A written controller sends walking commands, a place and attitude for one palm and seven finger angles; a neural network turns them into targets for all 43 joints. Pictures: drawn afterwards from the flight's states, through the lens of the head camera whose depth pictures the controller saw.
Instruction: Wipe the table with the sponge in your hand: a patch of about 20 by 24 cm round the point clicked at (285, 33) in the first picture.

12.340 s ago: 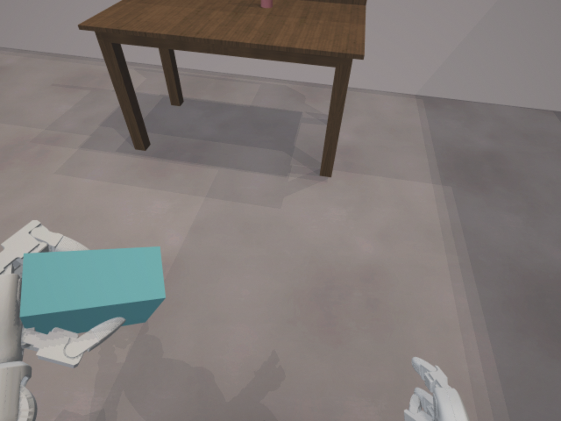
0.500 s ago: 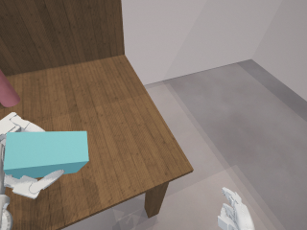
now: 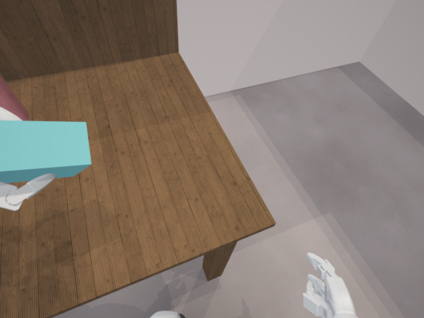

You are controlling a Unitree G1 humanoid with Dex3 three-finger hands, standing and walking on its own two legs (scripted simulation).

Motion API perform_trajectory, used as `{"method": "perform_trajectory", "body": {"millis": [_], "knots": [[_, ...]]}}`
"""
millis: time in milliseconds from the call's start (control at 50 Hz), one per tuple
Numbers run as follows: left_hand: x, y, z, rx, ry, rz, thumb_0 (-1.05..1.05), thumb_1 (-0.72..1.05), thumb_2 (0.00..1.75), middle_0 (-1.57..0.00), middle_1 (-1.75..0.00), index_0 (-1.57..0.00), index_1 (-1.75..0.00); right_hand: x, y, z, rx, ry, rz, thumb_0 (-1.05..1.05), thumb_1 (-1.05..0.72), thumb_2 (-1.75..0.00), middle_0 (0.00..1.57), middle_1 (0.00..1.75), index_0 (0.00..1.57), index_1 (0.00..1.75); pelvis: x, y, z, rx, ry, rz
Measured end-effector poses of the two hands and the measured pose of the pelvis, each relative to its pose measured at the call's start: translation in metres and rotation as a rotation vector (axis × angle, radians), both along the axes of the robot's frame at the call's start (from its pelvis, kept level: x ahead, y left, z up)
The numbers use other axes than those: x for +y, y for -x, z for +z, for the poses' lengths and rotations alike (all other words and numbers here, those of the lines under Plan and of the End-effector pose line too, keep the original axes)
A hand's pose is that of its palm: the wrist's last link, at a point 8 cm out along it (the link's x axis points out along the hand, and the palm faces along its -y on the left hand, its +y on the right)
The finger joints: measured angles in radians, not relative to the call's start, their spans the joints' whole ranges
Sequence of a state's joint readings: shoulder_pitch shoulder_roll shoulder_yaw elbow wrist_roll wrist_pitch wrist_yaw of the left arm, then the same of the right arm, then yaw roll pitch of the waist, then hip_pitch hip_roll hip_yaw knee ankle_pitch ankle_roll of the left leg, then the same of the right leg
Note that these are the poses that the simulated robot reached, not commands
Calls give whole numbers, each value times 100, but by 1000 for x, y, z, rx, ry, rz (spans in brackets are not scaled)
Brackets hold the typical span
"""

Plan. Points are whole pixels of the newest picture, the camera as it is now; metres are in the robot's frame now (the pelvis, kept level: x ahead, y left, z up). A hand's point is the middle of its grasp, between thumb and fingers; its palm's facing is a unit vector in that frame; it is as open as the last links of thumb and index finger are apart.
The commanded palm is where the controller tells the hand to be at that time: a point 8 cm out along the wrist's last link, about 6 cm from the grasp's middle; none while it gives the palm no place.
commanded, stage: look again from close up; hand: left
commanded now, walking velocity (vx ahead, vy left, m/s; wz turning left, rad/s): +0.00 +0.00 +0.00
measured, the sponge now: (47, 153) +0.28 +0.27 +0.17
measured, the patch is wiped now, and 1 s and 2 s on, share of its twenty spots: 0.00 0.00 0.00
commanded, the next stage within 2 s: shuffle to correct the standing spot in 0.16 s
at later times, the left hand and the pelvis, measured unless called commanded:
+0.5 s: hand (52, 180) +0.24 +0.24 +0.17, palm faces +0.34 -0.84 -0.43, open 10.0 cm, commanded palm +0.19 +0.28 +0.18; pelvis +0.02 +0.01 +0.00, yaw -1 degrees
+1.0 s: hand (24, 244) +0.17 +0.24 +0.17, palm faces +0.36 -0.80 -0.48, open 10.0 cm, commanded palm +0.11 +0.26 +0.18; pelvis -0.05 -0.02 -0.01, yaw +0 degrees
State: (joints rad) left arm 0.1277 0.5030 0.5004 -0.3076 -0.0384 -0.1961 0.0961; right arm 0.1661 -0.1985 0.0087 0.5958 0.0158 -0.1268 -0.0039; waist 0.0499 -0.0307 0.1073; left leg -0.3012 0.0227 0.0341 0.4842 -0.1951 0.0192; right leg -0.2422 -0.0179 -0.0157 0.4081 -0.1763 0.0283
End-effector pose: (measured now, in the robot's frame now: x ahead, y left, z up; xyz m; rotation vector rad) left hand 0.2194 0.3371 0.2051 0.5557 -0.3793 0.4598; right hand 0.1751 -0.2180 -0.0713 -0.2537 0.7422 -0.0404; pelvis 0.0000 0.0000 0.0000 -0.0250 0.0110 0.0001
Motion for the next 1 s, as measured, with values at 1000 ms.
{"method": "perform_trajectory", "body": {"millis": [1000], "knots": [[-58,92,-17,31,-71,-173,-1,-50,102,-73,-137,-75,-136,-13,65,-12,-33,19,10,2,-90,-90,20,30,20,30,-21,55,-14,21,18,-3]]}}
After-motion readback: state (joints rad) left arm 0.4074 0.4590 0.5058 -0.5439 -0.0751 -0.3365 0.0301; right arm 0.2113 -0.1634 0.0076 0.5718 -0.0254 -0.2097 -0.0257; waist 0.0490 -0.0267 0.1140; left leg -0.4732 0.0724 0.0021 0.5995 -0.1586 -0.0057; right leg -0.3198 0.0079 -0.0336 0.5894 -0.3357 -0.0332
